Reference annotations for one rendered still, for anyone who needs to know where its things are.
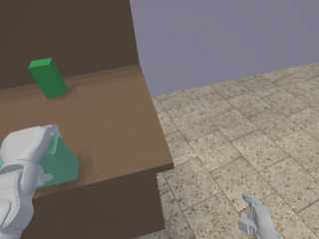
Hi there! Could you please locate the sponge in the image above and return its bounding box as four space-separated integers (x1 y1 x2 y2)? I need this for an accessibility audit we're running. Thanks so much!
0 135 80 189

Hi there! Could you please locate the robot right hand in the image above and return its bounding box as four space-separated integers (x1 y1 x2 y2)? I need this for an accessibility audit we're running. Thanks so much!
237 193 276 238

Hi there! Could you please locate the robot left hand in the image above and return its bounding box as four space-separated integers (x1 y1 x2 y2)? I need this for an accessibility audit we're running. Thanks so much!
0 123 62 187

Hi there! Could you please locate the right robot forearm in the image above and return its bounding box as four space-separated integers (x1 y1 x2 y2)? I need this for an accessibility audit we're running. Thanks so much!
256 227 282 239

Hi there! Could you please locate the left robot forearm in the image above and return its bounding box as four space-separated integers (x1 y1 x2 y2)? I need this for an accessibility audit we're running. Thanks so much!
0 159 39 239

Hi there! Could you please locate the table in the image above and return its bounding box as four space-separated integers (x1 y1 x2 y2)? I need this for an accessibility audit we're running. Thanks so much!
0 0 174 239

